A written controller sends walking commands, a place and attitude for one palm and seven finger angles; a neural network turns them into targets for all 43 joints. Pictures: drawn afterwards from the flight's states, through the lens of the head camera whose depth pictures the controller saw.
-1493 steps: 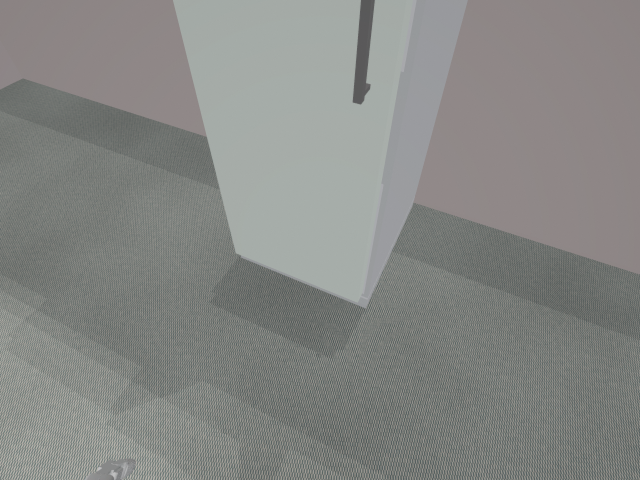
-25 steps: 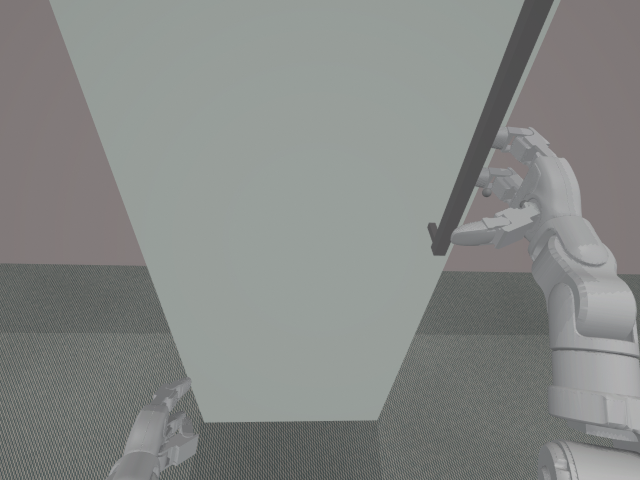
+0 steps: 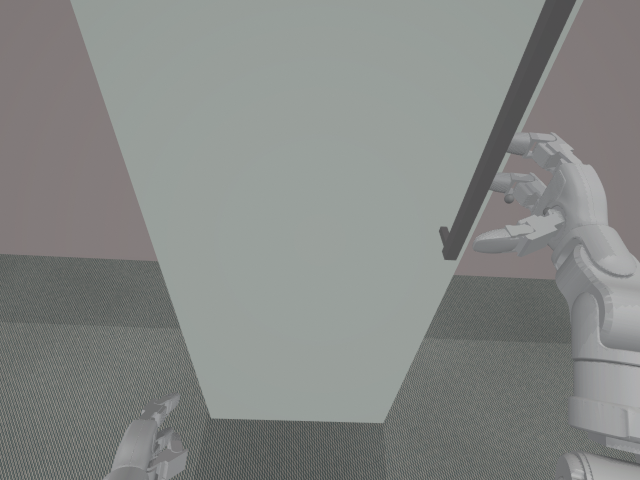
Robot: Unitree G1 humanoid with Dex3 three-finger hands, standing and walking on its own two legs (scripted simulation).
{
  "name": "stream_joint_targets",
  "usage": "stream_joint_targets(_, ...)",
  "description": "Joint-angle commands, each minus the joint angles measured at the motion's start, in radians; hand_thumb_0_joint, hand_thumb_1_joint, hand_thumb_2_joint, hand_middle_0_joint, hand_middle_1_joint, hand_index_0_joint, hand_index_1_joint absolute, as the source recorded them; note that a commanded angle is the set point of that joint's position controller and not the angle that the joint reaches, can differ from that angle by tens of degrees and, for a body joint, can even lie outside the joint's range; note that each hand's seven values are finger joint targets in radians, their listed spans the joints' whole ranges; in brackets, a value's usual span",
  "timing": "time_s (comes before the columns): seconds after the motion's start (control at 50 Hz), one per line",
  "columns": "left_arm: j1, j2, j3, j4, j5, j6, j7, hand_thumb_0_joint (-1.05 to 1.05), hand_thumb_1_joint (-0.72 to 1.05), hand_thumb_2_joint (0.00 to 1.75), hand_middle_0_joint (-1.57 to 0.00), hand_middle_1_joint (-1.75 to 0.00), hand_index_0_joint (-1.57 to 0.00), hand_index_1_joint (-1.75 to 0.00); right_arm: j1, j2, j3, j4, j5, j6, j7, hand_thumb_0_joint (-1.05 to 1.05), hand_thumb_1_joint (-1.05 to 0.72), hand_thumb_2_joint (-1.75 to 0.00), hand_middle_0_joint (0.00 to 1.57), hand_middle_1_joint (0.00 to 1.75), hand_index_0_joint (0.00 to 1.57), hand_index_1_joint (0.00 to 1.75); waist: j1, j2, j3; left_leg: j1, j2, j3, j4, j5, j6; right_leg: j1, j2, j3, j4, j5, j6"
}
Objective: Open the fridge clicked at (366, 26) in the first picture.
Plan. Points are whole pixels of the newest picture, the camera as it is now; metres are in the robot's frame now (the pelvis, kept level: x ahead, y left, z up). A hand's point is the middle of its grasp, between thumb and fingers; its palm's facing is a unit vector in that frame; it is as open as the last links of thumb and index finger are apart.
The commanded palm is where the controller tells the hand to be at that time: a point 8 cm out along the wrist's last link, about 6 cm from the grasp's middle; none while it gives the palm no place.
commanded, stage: move the hooked fingers beside the handle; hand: right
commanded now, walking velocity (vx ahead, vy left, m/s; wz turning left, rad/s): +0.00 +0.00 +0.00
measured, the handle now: (493, 133) +0.43 -0.16 +0.27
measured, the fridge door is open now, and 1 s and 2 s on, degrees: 0 0 0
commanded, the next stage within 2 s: feel for the door with the fingertips in 1.90 s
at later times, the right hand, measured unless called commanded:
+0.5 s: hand (529, 203) +0.36 -0.19 +0.23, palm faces +0.03 +1.00 -0.05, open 14.0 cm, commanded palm +0.33 -0.25 +0.23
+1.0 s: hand (558, 206) +0.36 -0.22 +0.23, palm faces +0.04 +1.00 -0.04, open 14.0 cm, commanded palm +0.33 -0.27 +0.23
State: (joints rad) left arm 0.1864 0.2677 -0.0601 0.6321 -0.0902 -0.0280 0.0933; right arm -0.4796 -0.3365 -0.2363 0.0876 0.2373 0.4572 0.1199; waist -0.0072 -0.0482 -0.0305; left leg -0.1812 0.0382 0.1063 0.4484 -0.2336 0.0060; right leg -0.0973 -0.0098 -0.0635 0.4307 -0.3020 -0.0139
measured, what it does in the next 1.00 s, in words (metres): stands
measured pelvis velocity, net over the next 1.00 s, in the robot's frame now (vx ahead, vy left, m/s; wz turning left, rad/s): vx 0.00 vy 0.00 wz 0.01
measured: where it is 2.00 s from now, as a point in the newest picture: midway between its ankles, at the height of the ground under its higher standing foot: outside the picture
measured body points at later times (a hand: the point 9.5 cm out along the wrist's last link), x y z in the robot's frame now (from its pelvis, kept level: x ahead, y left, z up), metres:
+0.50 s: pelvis +0.00 +0.00 +0.00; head -0.03 +0.02 +0.45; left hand +0.18 +0.24 -0.08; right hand +0.35 -0.25 +0.24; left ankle +0.01 +0.11 -0.74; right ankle -0.04 -0.11 -0.74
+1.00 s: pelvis +0.00 +0.00 +0.00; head -0.02 +0.02 +0.45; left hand +0.16 +0.25 -0.08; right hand +0.35 -0.28 +0.23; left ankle +0.01 +0.11 -0.74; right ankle -0.04 -0.11 -0.74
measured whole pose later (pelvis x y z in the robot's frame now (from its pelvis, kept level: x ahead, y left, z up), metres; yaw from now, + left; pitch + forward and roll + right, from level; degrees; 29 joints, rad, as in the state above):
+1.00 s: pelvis +0.00 +0.00 +0.00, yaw +0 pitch -1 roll +0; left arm 0.22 0.28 -0.05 0.62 -0.10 -0.06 0.09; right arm -0.44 -0.44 -0.36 0.19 0.27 0.37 0.26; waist 0.00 -0.05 -0.04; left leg -0.18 0.03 0.10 0.43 -0.22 0.00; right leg -0.10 -0.01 -0.07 0.43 -0.30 -0.02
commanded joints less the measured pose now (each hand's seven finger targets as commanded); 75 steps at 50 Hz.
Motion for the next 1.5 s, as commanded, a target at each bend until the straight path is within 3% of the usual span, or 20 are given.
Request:
stream_joint_targets(0.0, -0.162, 0.101, 0.034, -0.164, 0.003, -0.061, 0.013, 0.0, 0.9, 0.9, -0.2, -0.3, -0.2, -0.3, -0.447, -0.188, -0.055, -0.192, 0.015, -0.071, 0.013, 0.0, 0.5, -0.3, 0.3, 1.2, 0.3, 1.2, 0.0, 0.036, -0.243, 0.086, -0.005, -0.049, -0.033, 0.284, 0.026, 0.035, -0.01, 0.073, -0.042, 0.325, -0.014)
stream_joint_targets(0.06, -0.162, 0.104, 0.035, -0.168, 0.005, -0.06, 0.011, 0.0, 0.9, 0.9, -0.2, -0.3, -0.2, -0.3, -0.423, -0.244, -0.106, -0.19, 0.013, -0.072, 0.008, 0.0, 0.5, -0.3, 0.3, 1.2, 0.3, 1.2, -0.013, 0.031, -0.26, 0.109, -0.002, -0.054, -0.034, 0.286, 0.028, 0.024, -0.01, 0.072, -0.046, 0.327, -0.015)
stream_joint_targets(0.12, -0.161, 0.102, 0.035, -0.171, 0.005, -0.06, 0.008, 0.0, 0.9, 0.9, -0.2, -0.3, -0.2, -0.3, -0.409, -0.214, -0.078, -0.194, 0.013, -0.081, 0.016, 0.0, 0.5, -0.3, 0.3, 1.2, 0.3, 1.2, -0.008, 0.036, -0.253, 0.102, -0.003, -0.05, -0.03, 0.309, 0.028, 0.033, -0.014, 0.07, -0.04, 0.354, -0.015)
stream_joint_targets(0.32, -0.154, 0.109, 0.035, -0.169, -0.001, -0.065, 0.013, 0.0, 0.9, 0.9, -0.2, -0.3, -0.2, -0.3, -0.4, -0.278, -0.124, -0.144, 0.022, -0.094, 0.052, 0.0, 0.5, -0.3, 0.3, 1.2, 0.3, 1.2, -0.004, 0.043, -0.226, 0.089, -0.004, -0.054, -0.045, 0.269, 0.025, 0.018, -0.015, 0.068, -0.044, 0.303, -0.017)
stream_joint_targets(0.42, -0.154, 0.105, 0.033, -0.17, -0.002, -0.075, 0.016, 0.0, 0.9, 0.9, -0.2, -0.3, -0.2, -0.3, -0.423, -0.227, -0.071, -0.166, 0.027, -0.106, 0.07, 0.0, 0.5, -0.3, 0.3, 1.2, 0.3, 1.2, 0.006, 0.004, -0.227, 0.069, -0.004, -0.05, -0.042, 0.27, 0.028, 0.042, -0.014, 0.074, -0.041, 0.314, -0.013)
stream_joint_targets(0.5, -0.148, 0.116, 0.034, -0.16, -0.002, -0.073, 0.019, 0.0, 0.9, 0.9, -0.2, -0.3, -0.2, -0.3, -0.433, -0.288, -0.127, -0.092, 0.028, -0.093, 0.067, 0.0, 0.5, -0.3, 0.3, 1.2, 0.3, 1.2, 0.0, 0.069, -0.212, 0.073, -0.002, -0.052, -0.049, 0.242, 0.023, 0.003, -0.009, 0.077, -0.049, 0.274, -0.019)
stream_joint_targets(0.58, -0.146, 0.111, 0.033, -0.165, -0.004, -0.07, 0.019, 0.0, 0.9, 0.9, -0.2, -0.3, -0.2, -0.3, -0.486, -0.307, -0.119, -0.091, 0.016, -0.116, 0.073, 0.0, 0.5, -0.3, 0.3, 1.2, 0.3, 1.2, 0.007, 0.006, -0.225, 0.078, 0.002, -0.058, -0.052, 0.239, 0.026, 0.012, -0.008, 0.071, -0.051, 0.278, -0.018)
stream_joint_targets(0.64, -0.134, 0.116, 0.039, -0.172, -0.002, -0.077, 0.018, 0.0, 0.9, 0.9, -0.2, -0.3, -0.2, -0.3, -0.446, -0.34, -0.163, -0.088, 0.027, -0.141, 0.087, 0.0, 0.5, -0.3, 0.3, 1.2, 0.3, 1.2, -0.002, 0.028, -0.276, 0.116, 0.001, -0.06, -0.046, 0.297, 0.026, 0.03, -0.011, 0.067, -0.042, 0.322, -0.022)
stream_joint_targets(0.76, -0.12, 0.124, 0.041, -0.174, -0.008, -0.079, 0.019, 0.0, 0.9, 0.9, -0.2, -0.3, -0.2, -0.3, -0.435, -0.366, -0.172, -0.037, 0.026, -0.148, 0.123, 0.0, 0.5, -0.3, 0.3, 1.2, 0.3, 1.2, 0.0, 0.008, -0.234, 0.096, 0.001, -0.058, -0.051, 0.274, 0.028, 0.006, -0.011, 0.068, -0.05, 0.297, -0.019)
stream_joint_targets(0.86, -0.12, 0.122, 0.045, -0.187, -0.004, -0.094, 0.014, 0.0, 0.9, 0.9, -0.2, -0.3, -0.2, -0.3, -0.396, -0.367, -0.193, -0.121, 0.04, -0.168, 0.137, 0.0, 0.5, -0.3, 0.3, 1.2, 0.3, 1.2, -0.01, -0.007, -0.287, 0.12, 0.001, -0.053, -0.035, 0.341, 0.031, 0.045, -0.015, 0.07, -0.039, 0.373, -0.016)
stream_joint_targets(0.96, -0.122, 0.125, 0.045, -0.186, -0.006, -0.095, 0.012, 0.0, 0.9, 0.9, -0.2, -0.3, -0.2, -0.3, -0.321, -0.374, -0.217, -0.106, 0.048, -0.148, 0.145, 0.0, 0.5, -0.3, 0.3, 1.2, 0.3, 1.2, -0.015, 0.015, -0.237, 0.105, 0.0, -0.048, -0.038, 0.335, 0.027, 0.016, -0.016, 0.066, -0.042, 0.36, -0.014)
stream_joint_targets(1.02, -0.124, 0.128, 0.045, -0.178, -0.008, -0.096, 0.015, 0.0, 0.9, 0.9, -0.2, -0.3, -0.2, -0.3, -0.368, -0.353, -0.178, -0.104, 0.043, -0.142, 0.147, 0.0, 0.5, -0.3, 0.3, 1.2, 0.3, 1.2, 0.001, 0.006, -0.192, 0.064, -0.002, -0.048, -0.05, 0.279, 0.028, 0.014, -0.019, 0.067, -0.044, 0.318, -0.016)
stream_joint_targets(1.08, -0.128, 0.12, 0.043, -0.183, -0.007, -0.104, 0.019, 0.0, 0.9, 0.9, -0.2, -0.3, -0.2, -0.3, -0.416, -0.342, -0.163, -0.167, 0.041, -0.157, 0.151, 0.0, 0.5, -0.3, 0.3, 1.2, 0.3, 1.2, 0.004, -0.044, -0.244, 0.07, -0.002, -0.048, -0.04, 0.294, 0.031, 0.058, -0.016, 0.073, -0.042, 0.349, -0.012)
stream_joint_targets(1.16, -0.125, 0.122, 0.037, -0.164, -0.006, -0.103, 0.025, 0.0, 0.9, 0.9, -0.2, -0.3, -0.2, -0.3, -0.421, -0.317, -0.14, -0.095, 0.046, -0.147, 0.151, 0.0, 0.5, -0.3, 0.3, 1.2, 0.3, 1.2, 0.014, 0.01, -0.21, 0.047, -0.005, -0.044, -0.048, 0.263, 0.026, 0.04, -0.017, 0.078, -0.045, 0.312, -0.011)
stream_joint_targets(1.22, -0.12, 0.13, 0.039, -0.157, -0.005, -0.095, 0.024, 0.0, 0.9, 0.9, -0.2, -0.3, -0.2, -0.3, -0.424, -0.363, -0.166, -0.041, 0.032, -0.136, 0.139, 0.0, 0.5, -0.3, 0.3, 1.2, 0.3, 1.2, 0.004, 0.002, -0.191, 0.042, -0.002, -0.048, -0.055, 0.221, 0.03, 0.014, -0.016, 0.081, -0.05, 0.279, -0.01)
stream_joint_targets(1.26, -0.128, 0.119, 0.036, -0.169, -0.006, -0.097, 0.023, 0.0, 0.9, 0.9, -0.2, -0.3, -0.2, -0.3, -0.491, -0.328, -0.126, -0.092, 0.025, -0.147, 0.133, 0.0, 0.5, -0.3, 0.3, 1.2, 0.3, 1.2, 0.009, -0.032, -0.231, 0.055, 0.001, -0.046, -0.044, 0.251, 0.034, 0.04, -0.016, 0.087, -0.05, 0.318, -0.007)
stream_joint_targets(1.34, -0.122, 0.119, 0.038, -0.172, 0.001, -0.095, 0.017, 0.0, 0.9, 0.9, -0.2, -0.3, -0.2, -0.3, -0.43, -0.35, -0.171, -0.099, 0.036, -0.155, 0.132, 0.0, 0.5, -0.3, 0.3, 1.2, 0.3, 1.2, -0.007, 0.002, -0.287, 0.099, 0.0, -0.046, -0.034, 0.324, 0.033, 0.057, -0.018, 0.083, -0.041, 0.384, -0.006)
stream_joint_targets(1.38, -0.123, 0.12, 0.038, -0.173, -0.001, -0.09, 0.016, 0.0, 0.9, 0.9, -0.2, -0.3, -0.2, -0.3, -0.383, -0.357, -0.191, -0.053, 0.038, -0.142, 0.133, 0.0, 0.5, -0.3, 0.3, 1.2, 0.3, 1.2, -0.014, 0.035, -0.255, 0.095, -0.001, -0.045, -0.033, 0.319, 0.031, 0.028, -0.019, 0.08, -0.043, 0.369, -0.007)
stream_joint_targets(1.42, -0.118, 0.126, 0.041, -0.177, 0.0, -0.083, 0.011, 0.0, 0.9, 0.9, -0.2, -0.3, -0.2, -0.3, -0.346, -0.397, -0.22, -0.061, 0.029, -0.138, 0.131, 0.0, 0.5, -0.3, 0.3, 1.2, 0.3, 1.2, -0.023, 0.024, -0.256, 0.112, 0.001, -0.045, -0.031, 0.335, 0.034, 0.017, -0.021, 0.074, -0.043, 0.39, -0.007)
stream_joint_targets(1.48, -0.126, 0.119, 0.04, -0.188, -0.004, -0.085, 0.009, 0.0, 0.9, 0.9, -0.2, -0.3, -0.2, -0.3, -0.359, -0.361, -0.192, -0.09, 0.032, -0.132, 0.136, 0.0, 0.5, -0.3, 0.3, 1.2, 0.3, 1.2, -0.014, 0.002, -0.248, 0.095, 0.001, -0.047, -0.03, 0.334, 0.031, 0.023, -0.019, 0.073, -0.04, 0.384, -0.007)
